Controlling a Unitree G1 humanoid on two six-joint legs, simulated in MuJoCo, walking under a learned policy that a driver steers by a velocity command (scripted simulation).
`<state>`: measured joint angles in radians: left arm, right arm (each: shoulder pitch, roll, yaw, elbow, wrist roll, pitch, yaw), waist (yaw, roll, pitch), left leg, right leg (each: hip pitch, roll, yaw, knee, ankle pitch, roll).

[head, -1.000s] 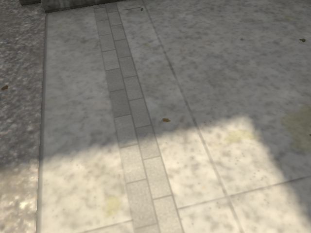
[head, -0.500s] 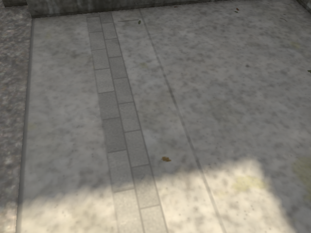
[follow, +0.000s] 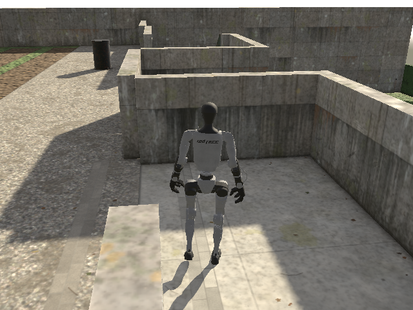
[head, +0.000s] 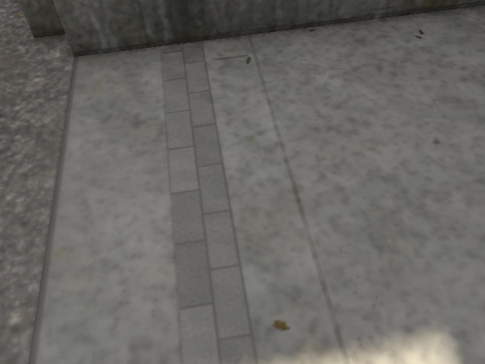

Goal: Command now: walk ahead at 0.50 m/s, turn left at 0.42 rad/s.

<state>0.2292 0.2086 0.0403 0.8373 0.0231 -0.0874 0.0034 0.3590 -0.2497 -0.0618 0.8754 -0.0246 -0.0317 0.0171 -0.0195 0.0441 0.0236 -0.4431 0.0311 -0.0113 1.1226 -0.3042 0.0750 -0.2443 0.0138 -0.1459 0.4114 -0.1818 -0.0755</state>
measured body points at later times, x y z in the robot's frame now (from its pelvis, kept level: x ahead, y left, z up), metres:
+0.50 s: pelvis +0.26 +0.06 -0.01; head +0.29 +0.07 +0.43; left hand +0.24 +0.33 -0.15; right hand +0.45 -0.16 -0.14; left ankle +0.30 +0.11 -0.74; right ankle +0.17 -0.10 -0.64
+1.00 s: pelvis +0.55 +0.12 -0.02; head +0.58 +0.12 +0.43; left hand +0.57 +0.43 -0.11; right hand +0.71 -0.12 -0.15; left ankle +0.35 +0.13 -0.66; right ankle +0.67 +0.08 -0.74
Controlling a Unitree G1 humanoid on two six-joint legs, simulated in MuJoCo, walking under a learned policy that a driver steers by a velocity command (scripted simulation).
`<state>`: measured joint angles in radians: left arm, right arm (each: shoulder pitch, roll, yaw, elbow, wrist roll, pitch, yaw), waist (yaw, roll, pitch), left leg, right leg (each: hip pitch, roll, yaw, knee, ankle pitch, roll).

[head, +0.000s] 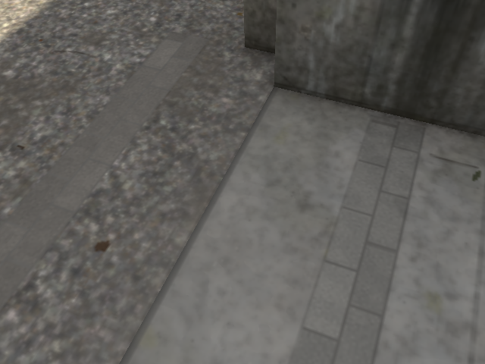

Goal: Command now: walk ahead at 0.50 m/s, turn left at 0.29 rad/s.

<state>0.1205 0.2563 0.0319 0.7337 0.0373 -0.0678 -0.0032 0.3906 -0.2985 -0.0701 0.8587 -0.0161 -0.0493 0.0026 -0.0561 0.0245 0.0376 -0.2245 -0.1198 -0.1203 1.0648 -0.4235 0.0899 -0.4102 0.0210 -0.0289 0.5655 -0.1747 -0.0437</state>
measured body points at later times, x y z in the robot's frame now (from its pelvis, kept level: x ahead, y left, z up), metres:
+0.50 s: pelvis +0.26 +0.04 +0.00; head +0.28 +0.05 +0.45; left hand +0.22 +0.29 -0.14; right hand +0.45 -0.20 -0.09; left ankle +0.32 +0.11 -0.73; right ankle +0.12 -0.09 -0.66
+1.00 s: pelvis +0.52 +0.02 -0.01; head +0.56 +0.00 +0.44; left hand +0.71 +0.22 -0.12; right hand +0.45 -0.22 -0.15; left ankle +0.34 +0.12 -0.67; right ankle +0.61 -0.06 -0.73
